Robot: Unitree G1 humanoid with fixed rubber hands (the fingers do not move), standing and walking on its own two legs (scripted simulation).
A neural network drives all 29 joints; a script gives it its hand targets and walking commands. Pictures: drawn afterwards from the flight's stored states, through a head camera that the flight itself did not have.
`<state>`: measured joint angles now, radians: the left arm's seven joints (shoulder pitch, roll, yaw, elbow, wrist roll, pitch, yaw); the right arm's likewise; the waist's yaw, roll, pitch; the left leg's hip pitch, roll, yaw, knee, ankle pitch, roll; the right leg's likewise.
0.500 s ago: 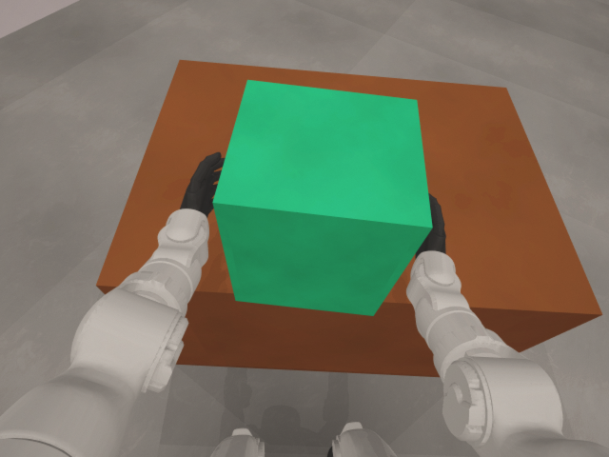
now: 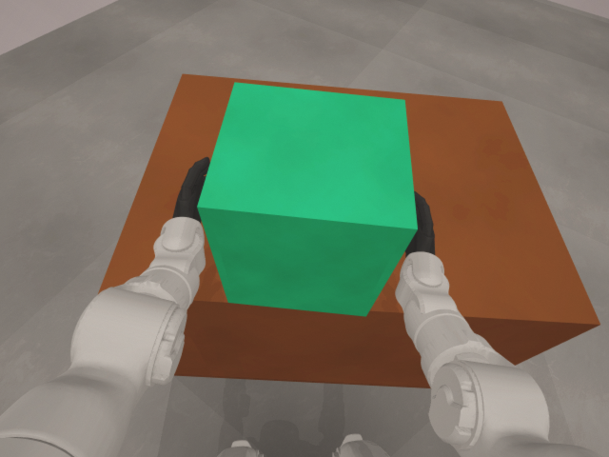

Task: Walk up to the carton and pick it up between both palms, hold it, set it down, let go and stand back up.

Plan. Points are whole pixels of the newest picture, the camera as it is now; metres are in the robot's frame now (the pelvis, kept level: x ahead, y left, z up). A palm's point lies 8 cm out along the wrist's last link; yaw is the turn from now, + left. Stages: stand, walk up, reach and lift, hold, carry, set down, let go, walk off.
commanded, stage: reach and lift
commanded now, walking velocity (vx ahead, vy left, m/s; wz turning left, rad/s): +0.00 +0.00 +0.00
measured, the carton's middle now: (307, 211) +0.46 -0.01 +0.01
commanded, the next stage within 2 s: none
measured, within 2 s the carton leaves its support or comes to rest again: neither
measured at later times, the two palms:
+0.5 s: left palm (193, 188) +0.44 +0.15 +0.09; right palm (432, 244) +0.37 -0.17 +0.06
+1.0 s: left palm (192, 164) +0.43 +0.14 +0.14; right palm (453, 216) +0.38 -0.18 +0.11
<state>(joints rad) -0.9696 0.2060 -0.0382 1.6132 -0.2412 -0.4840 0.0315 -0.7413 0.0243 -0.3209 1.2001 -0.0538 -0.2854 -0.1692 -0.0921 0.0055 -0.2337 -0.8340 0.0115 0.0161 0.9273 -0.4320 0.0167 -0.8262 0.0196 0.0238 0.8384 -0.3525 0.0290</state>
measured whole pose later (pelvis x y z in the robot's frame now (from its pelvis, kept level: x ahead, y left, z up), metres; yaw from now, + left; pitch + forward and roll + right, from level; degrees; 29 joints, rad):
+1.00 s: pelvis -0.01 -0.01 +0.03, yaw +0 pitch +20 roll -2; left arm -0.85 0.19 -0.10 1.04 -0.24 -0.05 0.13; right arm -0.59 -0.09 -0.12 0.71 0.21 0.10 -0.21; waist -0.03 0.04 -0.32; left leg -0.73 0.01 0.02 0.66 -0.28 0.02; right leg -0.71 0.02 0.02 0.55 -0.19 0.03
